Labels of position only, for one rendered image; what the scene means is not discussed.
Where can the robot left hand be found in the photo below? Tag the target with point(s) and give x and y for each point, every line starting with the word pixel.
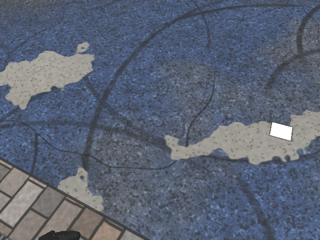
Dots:
pixel 62 235

